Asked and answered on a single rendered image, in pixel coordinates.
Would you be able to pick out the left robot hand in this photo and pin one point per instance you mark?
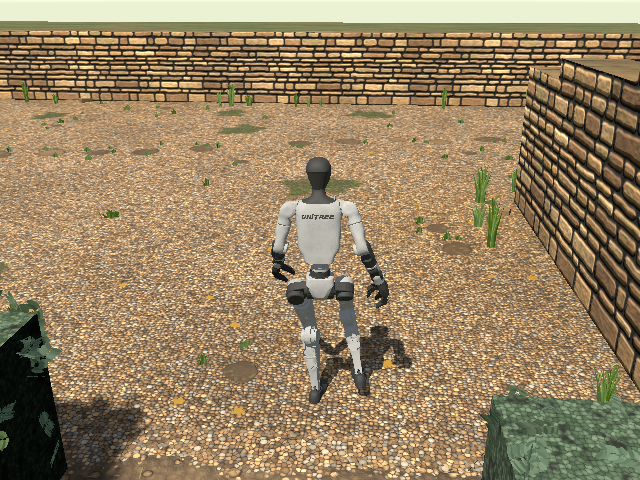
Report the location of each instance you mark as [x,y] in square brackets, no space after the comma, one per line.
[278,275]

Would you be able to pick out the robot left foot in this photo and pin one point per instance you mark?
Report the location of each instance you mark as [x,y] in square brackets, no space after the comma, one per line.
[315,396]

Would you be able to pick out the robot left forearm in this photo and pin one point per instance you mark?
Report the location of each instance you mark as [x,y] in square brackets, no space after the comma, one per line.
[278,259]

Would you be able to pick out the right robot hand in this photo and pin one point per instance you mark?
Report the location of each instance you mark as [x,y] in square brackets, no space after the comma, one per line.
[383,293]

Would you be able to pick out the robot left shin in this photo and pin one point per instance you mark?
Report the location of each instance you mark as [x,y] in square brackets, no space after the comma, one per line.
[311,354]

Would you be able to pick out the left robot upper arm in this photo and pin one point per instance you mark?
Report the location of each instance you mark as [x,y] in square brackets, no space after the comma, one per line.
[287,211]

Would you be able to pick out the robot right forearm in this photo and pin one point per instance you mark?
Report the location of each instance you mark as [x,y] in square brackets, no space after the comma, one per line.
[372,266]

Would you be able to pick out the right robot upper arm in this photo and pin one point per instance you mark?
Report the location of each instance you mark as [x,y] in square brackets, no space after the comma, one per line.
[351,211]

